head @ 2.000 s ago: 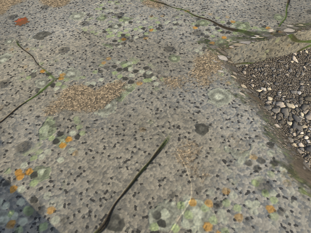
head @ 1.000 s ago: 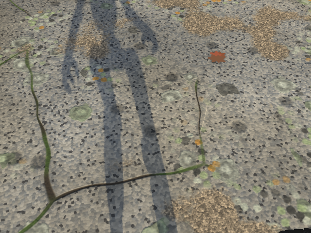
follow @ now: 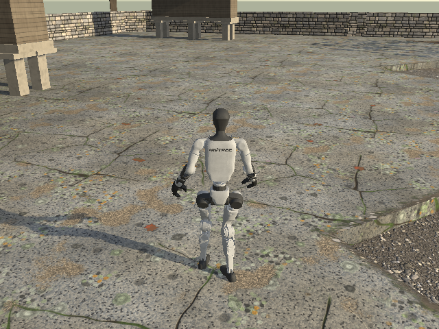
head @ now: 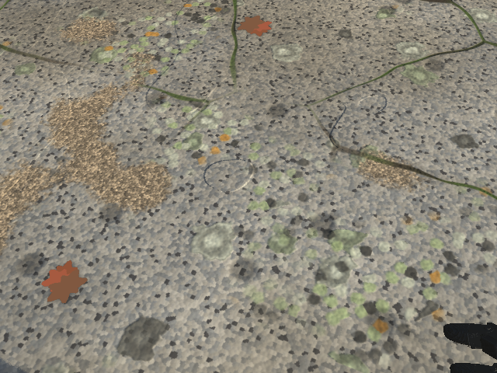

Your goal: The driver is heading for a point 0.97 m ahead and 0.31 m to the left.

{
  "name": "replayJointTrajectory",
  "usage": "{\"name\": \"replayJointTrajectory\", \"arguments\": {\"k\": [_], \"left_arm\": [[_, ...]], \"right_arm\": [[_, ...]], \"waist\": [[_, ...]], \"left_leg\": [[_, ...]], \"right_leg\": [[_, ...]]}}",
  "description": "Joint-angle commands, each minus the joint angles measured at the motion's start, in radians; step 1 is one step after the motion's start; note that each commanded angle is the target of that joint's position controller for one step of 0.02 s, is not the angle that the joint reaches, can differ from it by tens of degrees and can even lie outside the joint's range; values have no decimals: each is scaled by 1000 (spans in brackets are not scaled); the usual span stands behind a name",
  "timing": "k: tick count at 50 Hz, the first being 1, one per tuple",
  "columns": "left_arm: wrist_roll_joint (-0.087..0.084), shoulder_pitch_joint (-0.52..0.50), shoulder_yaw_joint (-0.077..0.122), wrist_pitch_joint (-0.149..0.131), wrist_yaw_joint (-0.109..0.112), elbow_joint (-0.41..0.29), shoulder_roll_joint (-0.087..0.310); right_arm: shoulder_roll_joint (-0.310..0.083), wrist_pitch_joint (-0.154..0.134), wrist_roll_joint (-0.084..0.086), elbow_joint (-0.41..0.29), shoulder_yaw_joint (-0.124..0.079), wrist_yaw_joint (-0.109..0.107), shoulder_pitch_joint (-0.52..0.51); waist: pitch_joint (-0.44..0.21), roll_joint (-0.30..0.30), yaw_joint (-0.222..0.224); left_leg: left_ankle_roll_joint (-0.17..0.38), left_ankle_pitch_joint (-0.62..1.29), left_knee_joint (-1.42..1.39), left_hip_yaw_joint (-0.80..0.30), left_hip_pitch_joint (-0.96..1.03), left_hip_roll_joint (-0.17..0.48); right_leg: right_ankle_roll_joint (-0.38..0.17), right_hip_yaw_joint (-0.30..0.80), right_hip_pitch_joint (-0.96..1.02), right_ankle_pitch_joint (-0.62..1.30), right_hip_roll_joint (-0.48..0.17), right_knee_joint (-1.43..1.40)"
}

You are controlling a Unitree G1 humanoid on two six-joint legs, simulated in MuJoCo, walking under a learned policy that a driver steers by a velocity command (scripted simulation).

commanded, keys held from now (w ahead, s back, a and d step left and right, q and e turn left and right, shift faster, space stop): q+shift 0.78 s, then e+shift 0.22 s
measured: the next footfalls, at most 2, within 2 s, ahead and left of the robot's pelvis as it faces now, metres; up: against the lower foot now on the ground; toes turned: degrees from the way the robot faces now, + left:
right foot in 0.32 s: +0.08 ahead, -0.09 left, +0.00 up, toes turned +16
left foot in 0.74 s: +0.05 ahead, +0.19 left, +0.00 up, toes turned +34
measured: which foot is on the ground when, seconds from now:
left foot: down 0.00-0.34, up 0.36-0.72, down 0.74-1.00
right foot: down 0.00-0.00, up 0.02-0.30, down 0.32-0.76, up 0.78-1.00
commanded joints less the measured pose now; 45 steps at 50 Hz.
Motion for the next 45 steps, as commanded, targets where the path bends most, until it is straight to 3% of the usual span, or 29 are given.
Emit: {"name": "replayJointTrajectory", "arguments": {"k": [1, 2, 3, 4, 5, 6, 7, 10, 14, 16, 17, 18, 19, 20, 22, 24, 26, 30, 32, 34, 36, 37, 38, 39, 40, 41, 42, 43, 45], "left_arm": [[27, 106, -32, -21, -8, -38, -61], [5, 203, -19, -25, -18, -36, 20], [12, 165, -1, -13, -15, 13, 103], [28, 85, 5, 3, -15, 23, 118], [35, 47, 5, 13, -15, 28, 96], [38, 14, 5, 12, -17, 6, 88], [31, -24, -1, 4, -19, 1, 67], [15, -31, -13, -16, -21, 19, 13], [5, -19, -3, -42, -30, 50, 30], [8, 48, 10, -54, -34, 84, 55], [32, 89, 26, -56, -33, 100, 117], [57, 41, 32, -58, -34, 87, 151], [81, -70, 20, -67, -28, 54, 117], [70, -133, 4, -72, -14, 27, 56], [37, -169, -11, -72, 2, 18, 18], [33, -138, -12, -62, 7, 23, 32], [38, -72, -4, -47, 7, 34, 56], [34, -35, 20, -29, -10, 43, 127], [24, -50, 30, -33, -23, 43, 151], [3, -59, 36, -47, -39, 47, 154], [-18, -77, 36, -64, -49, 53, 136], [-17, -43, 30, -74, -55, 71, 104], [29, -30, 12, -84, -58, 32, 47], [61, -85, -5, -94, -55, -27, 22], [35, -136, 12, -87, -53, -1, 95], [11, -135, 11, -77, -45, 6, 96], [13, -100, 9, -64, -32, 38, 84], [24, -69, 9, -52, -23, 54, 87], [20, 15, -2, -36, -28, 96, 55]], "right_arm": [[-118, -11, -35, -61, -32, -1, 33], [-139, -2, -56, -37, -38, -1, 87], [-67, 2, -38, -52, -26, 5, 48], [-23, 13, -20, -49, -11, 16, 36], [-50, 29, 1, -50, -18, 24, 38], [-120, 47, 19, -57, -42, 24, 23], [-164, 61, 18, -60, -61, 19, 35], [-151, 84, 17, -62, -75, 6, 94], [-151, 95, 37, -63, -94, -8, 126], [-145, 102, 49, -68, -98, -19, 118], [-122, 104, 51, -87, -95, -23, 107], [-104, 98, 62, -103, -91, -19, 104], [-160, 87, 45, -95, -113, -11, 150], [-189, 91, 38, -60, -124, -5, 189], [-136, 109, 27, -27, -111, -6, 247], [-97, 118, 35, -48, -90, 4, 218], [-80, 115, 44, -93, -72, 15, 128], [-61, 112, 38, -147, -48, 44, 70], [-80, 116, 38, -147, -54, 49, 87], [-96, 131, 37, -147, -63, 50, 98], [-116, 142, 36, -130, -82, 47, 164], [-163, 140, 28, -96, -107, 30, 272], [-303, 134, 33, -100, -144, 8, 346], [-353, 107, -9, -143, -141, 15, 289], [-247, 90, -6, -144, -112, 29, 254], [-194, 81, 2, -129, -90, 24, 201], [-149, 81, 18, -126, -76, 16, 137], [-125, 83, 22, -126, -62, 9, 82], [-83, 78, -6, -110, -37, 3, 38]], "waist": [[-209, 94, 23], [-250, 281, 65], [-220, 153, 26], [-177, 64, 5], [-133, 37, -2], [-62, 47, -4], [-34, 66, -18], [-86, 137, -40], [-124, 177, -35], [-148, 162, 3], [-169, 53, 11], [-115, -217, -6], [-74, -249, -46], [-74, -168, -73], [-64, -125, -83], [-28, -131, -61], [-16, -148, -4], [-36, -169, 29], [-45, -178, 14], [-51, -189, -2], [-82, -171, -59], [-136, -86, -111], [-176, 189, -113], [-320, 313, -101], [-307, 122, -150], [-226, 86, -110], [-181, 25, -74], [-163, 48, -48], [-176, 80, -10]], "left_leg": [[175, 567, -59, -231, 460, 304], [369, 456, -142, -568, 464, 490], [364, 172, -152, -566, 384, 403], [297, -49, -144, -423, 326, 304], [247, -217, -162, -368, 267, 224], [230, -311, -193, -362, 210, 190], [213, -313, -215, -331, 168, 152], [210, -353, -232, -333, 227, 121], [206, -440, -264, -411, 255, 127], [151, -481, -233, -376, 158, 78], [89, -525, -113, -273, 4, 10], [62, -561, 173, -68, -142, -101], [26, -551, 399, -19, -189, -46], [9, -500, 524, 10, -159, -13], [-11, -410, 684, 42, -189, 2], [-34, -362, 718, 109, -240, 48], [-53, -316, 615, 159, -280, 92], [-42, -327, 417, 219, -169, 135], [-18, -324, 333, 264, -71, 120], [14, -319, 245, 286, -4, 106], [70, -242, 79, 297, 152, 69], [126, -78, -32, 250, 361, 45], [242, 453, -38, -92, 634, 260], [478, 431, -73, -464, 671, 461], [452, 353, -108, -320, 614, 450], [384, 272, -102, -202, 516, 400], [321, 201, -99, -112, 442, 336], [294, 205, -100, -46, 364, 301], [286, 231, -122, 59, 254, 258]], "right_leg": [[57, -15, -147, -352, -69, 340], [117, -70, -243, -395, -79, 459], [158, -72, -204, -306, -159, 505], [178, -128, -190, -236, -193, 496], [188, -184, -182, -213, -192, 464], [186, -213, -198, -192, -193, 383], [177, -244, -159, -181, -181, 305], [145, -248, -77, -161, -151, 121], [87, -206, 25, -56, -148, -114], [47, -209, 210, 80, -201, -294], [-22, -99, 334, 41, -330, -312], [-139, 107, 291, 105, -538, -379], [-183, 137, 200, 300, -648, -372], [-155, 37, 174, 385, -610, -346], [-99, -100, 193, 475, -528, -304], [-106, -201, 204, 592, -498, -300], [-121, -242, 273, 614, -498, -296], [-129, -307, 274, 639, -542, -285], [-111, -356, 232, 658, -552, -265], [-85, -385, 226, 667, -570, -219], [-24, -449, 187, 683, -556, -77], [43, -503, 76, 636, -499, 108], [141, -531, -266, 20, -384, 420], [174, -338, -467, -371, -247, 645], [161, -252, -467, -330, -300, 690], [142, -264, -448, -248, -325, 652], [144, -272, -417, -178, -353, 577], [157, -291, -352, -114, -353, 534], [179, -322, -196, -30, -341, 493]]}}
